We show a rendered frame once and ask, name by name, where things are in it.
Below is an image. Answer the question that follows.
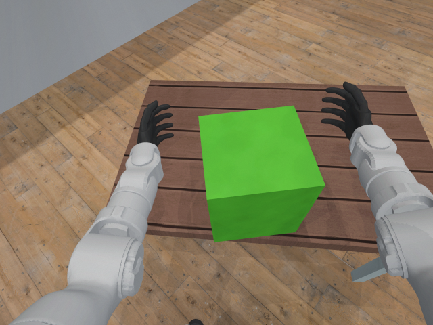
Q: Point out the robot right forearm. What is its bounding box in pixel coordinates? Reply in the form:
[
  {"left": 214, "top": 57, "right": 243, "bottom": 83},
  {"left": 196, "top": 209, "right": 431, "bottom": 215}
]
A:
[{"left": 349, "top": 125, "right": 433, "bottom": 220}]

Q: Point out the robot right hand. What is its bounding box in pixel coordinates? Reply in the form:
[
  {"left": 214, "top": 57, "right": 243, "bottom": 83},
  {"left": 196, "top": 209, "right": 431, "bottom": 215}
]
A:
[{"left": 321, "top": 81, "right": 373, "bottom": 140}]

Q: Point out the carton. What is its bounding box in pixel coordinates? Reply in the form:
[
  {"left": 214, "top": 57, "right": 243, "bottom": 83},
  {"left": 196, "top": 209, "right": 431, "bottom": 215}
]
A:
[{"left": 198, "top": 106, "right": 325, "bottom": 242}]

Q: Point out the robot left upper arm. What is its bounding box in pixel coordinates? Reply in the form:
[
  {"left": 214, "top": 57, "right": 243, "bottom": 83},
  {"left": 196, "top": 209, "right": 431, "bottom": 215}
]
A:
[{"left": 8, "top": 233, "right": 144, "bottom": 325}]

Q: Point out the table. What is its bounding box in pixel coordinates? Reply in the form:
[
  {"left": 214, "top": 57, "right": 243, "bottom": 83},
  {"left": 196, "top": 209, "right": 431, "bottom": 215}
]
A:
[{"left": 106, "top": 80, "right": 433, "bottom": 282}]

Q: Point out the robot right upper arm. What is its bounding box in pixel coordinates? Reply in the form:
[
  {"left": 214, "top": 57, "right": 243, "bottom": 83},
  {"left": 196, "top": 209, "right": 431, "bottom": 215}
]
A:
[{"left": 374, "top": 207, "right": 433, "bottom": 325}]

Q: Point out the robot left forearm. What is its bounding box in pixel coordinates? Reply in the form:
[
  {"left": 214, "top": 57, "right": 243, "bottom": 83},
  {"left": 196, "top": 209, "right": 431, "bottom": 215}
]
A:
[{"left": 67, "top": 142, "right": 164, "bottom": 282}]

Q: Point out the robot left hand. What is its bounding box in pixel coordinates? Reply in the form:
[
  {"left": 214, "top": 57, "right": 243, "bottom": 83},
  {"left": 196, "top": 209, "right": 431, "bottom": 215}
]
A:
[{"left": 137, "top": 100, "right": 174, "bottom": 147}]

